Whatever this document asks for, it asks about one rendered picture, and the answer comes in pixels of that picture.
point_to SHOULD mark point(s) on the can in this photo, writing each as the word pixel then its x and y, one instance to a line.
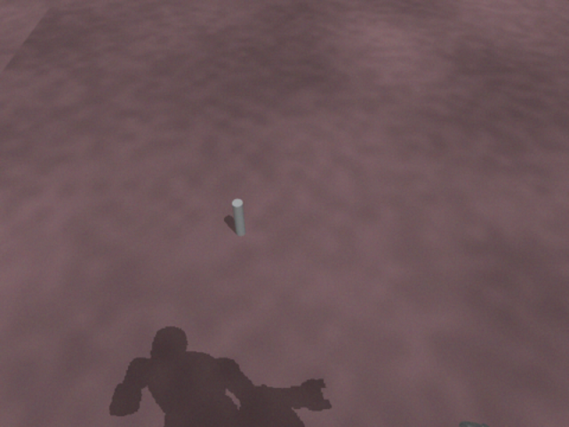
pixel 238 211

